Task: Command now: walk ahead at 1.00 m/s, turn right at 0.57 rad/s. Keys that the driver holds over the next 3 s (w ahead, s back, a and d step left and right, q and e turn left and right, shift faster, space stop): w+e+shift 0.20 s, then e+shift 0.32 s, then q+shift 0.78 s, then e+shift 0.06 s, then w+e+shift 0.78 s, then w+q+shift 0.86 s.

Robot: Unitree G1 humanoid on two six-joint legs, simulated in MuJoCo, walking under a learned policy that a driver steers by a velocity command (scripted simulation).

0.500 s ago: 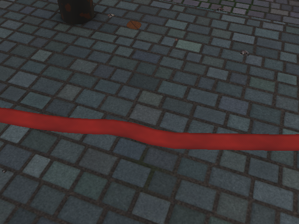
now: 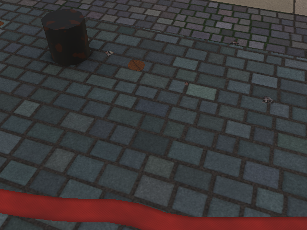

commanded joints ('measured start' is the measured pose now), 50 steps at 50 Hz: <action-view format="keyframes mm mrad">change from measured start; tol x32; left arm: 1 -13 24 5 -49 9 -1 -9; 8 -140 56 16 -135 8 -32 -81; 12 424 219 96 -14 20 24 -39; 20 8 149 66 -181 41 -33 -22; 34 314 10 11 -106 65 42 26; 50 -26 102 54 -96 48 34 22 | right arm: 1 -130 -76 -10 -77 -8 -32 -21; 50 -220 -195 -70 -276 55 156 -80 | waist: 1 48 94 125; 10 200 228 -47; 13 132 -376 -91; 17 15 169 -51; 50 89 220 -141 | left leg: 1 -184 220 -35 -254 342 -1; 5 -11 246 52 -251 536 -53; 11 22 294 66 450 1704 -68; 13 -580 -36 -97 1287 -322 -142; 14 -710 -67 -316 1404 -338 -101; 31 -240 42 -261 31 570 -114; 33 77 290 -571 74 1172 95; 34 154 476 -929 50 960 282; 39 -125 227 -792 -63 161 129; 50 -326 63 -762 -75 -190 -13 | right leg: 1 2 -2 -26 -123 188 11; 11 632 268 -291 -424 74 -150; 13 1059 60 208 -570 486 -305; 14 1146 -85 628 -742 191 -442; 23 376 195 196 -831 686 -204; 32 580 227 155 -405 102 -17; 34 254 262 69 -33 -585 84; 37 139 251 32 124 -456 128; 50 689 191 32 -859 -115 12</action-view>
